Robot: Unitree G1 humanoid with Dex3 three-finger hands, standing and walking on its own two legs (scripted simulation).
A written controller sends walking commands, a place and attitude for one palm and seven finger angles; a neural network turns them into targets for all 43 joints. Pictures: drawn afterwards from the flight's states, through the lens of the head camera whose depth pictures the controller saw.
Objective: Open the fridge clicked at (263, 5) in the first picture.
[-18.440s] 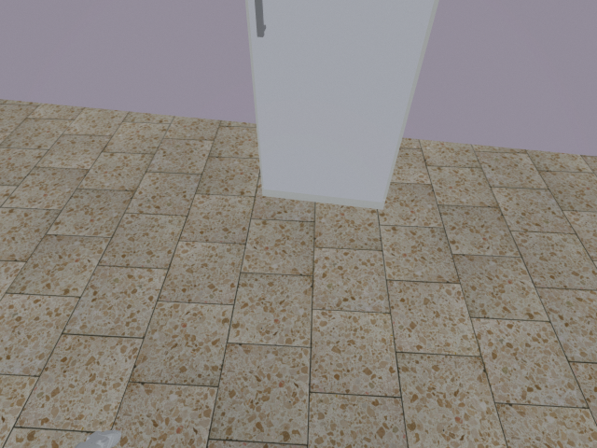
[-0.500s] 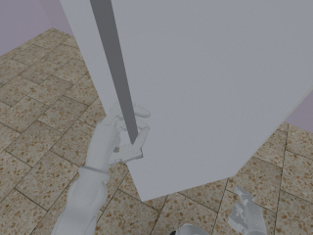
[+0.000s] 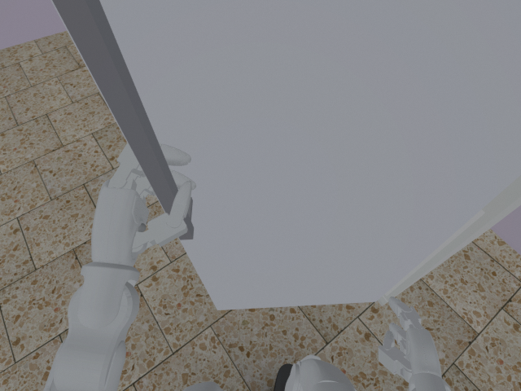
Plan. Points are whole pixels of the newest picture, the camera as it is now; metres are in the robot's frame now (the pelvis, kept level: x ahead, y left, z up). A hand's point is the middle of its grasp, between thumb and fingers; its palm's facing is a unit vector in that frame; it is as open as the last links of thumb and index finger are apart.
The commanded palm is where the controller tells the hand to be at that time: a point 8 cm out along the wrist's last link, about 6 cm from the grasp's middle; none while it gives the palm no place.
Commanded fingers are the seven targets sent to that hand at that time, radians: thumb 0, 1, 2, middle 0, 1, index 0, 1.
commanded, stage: walk backward, drawing the door open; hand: left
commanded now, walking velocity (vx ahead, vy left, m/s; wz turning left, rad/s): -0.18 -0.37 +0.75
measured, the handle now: (141, 113) +0.34 +0.12 +0.26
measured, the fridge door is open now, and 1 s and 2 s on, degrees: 62 72 72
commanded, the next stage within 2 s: stop walking and hold the door back in 0.20 s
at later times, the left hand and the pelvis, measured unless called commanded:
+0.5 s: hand (212, 320) +0.18 +0.05 +0.16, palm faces +0.53 -0.81 -0.27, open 5.9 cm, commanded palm +0.17 +0.11 +0.15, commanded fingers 0.00 0.90 0.90 -0.45 -1.40 -0.45 -1.40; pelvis -0.06 -0.23 +0.02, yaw +20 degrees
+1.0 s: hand (197, 270) +0.23 +0.07 +0.16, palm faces +0.60 -0.76 -0.27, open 5.5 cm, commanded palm +0.18 +0.12 +0.15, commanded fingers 0.00 0.90 0.90 -0.45 -1.40 -0.45 -1.40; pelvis -0.12 -0.30 +0.00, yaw +23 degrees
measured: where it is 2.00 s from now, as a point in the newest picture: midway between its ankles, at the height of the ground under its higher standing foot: outside the picture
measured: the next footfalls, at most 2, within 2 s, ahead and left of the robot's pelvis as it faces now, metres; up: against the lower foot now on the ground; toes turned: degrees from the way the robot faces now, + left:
right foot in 0.24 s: +0.07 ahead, -0.29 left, +0.00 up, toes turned +8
left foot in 0.68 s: -0.16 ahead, -0.15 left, +0.00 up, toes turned +27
